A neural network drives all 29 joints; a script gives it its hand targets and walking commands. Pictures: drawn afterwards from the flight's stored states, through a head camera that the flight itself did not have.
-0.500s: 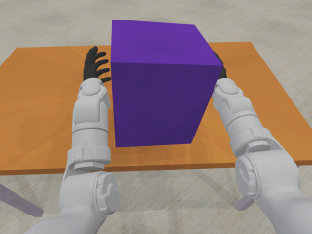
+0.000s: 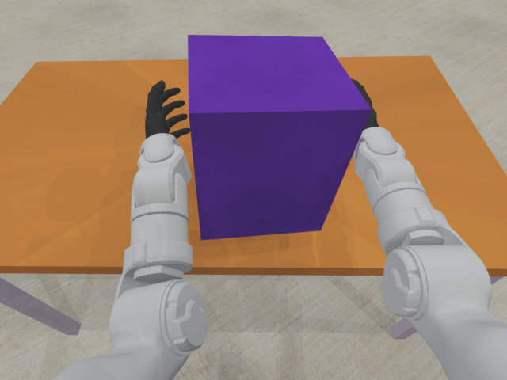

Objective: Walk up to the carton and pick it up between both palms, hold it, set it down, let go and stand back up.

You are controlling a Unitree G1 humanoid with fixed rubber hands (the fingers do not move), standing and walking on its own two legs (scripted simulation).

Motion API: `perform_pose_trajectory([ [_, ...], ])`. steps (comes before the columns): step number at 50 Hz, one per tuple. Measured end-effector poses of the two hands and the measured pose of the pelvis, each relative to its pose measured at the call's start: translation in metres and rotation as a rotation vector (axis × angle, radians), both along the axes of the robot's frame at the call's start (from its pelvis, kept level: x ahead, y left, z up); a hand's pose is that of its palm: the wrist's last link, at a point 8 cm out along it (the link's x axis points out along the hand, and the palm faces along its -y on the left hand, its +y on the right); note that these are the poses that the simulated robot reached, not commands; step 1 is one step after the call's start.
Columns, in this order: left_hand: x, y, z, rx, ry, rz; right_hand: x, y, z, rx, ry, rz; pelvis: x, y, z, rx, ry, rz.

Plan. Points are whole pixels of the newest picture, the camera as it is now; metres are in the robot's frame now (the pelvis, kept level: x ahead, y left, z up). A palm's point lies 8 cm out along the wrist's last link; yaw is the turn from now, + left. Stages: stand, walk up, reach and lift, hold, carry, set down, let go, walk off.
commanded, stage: set down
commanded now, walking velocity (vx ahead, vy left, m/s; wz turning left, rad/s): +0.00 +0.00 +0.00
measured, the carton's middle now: (260, 141) +0.46 +0.05 +0.12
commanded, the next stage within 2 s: none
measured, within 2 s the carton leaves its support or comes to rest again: rests again in 1.94 s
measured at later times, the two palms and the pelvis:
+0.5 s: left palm (168, 147) +0.42 +0.19 +0.13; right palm (351, 136) +0.49 -0.10 +0.11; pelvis +0.01 +0.00 +0.00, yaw +0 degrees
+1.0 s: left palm (174, 157) +0.43 +0.19 +0.10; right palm (345, 134) +0.52 -0.10 +0.09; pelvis +0.02 -0.01 +0.00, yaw +0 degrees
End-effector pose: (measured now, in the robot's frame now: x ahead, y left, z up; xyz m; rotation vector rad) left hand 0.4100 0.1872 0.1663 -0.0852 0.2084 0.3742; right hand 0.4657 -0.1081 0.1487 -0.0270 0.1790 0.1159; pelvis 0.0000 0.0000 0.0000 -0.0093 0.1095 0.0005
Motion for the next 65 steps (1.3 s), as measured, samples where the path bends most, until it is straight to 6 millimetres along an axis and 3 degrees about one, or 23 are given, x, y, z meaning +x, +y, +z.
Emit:
perform_pose_trajectory([
  [35,0.02,0.001,-0.052,-0.013,0.05,0.065,0.036,0.005,-0.056,0.001,0.05,0.05,0.015,-0.006,-0.002,0.008,0.145,-0.001],
  [47,0.024,0.001,-0.063,-0.023,0.042,0.089,0.049,0.007,-0.056,-0.017,0.022,0.089,0.019,-0.013,-0.002,0.017,0.187,0.0],
  [65,0.017,0.003,-0.071,-0.021,0.026,0.092,0.045,0.01,-0.058,0.001,0.013,0.082,0.012,-0.012,-0.004,0.015,0.198,-0.001],
])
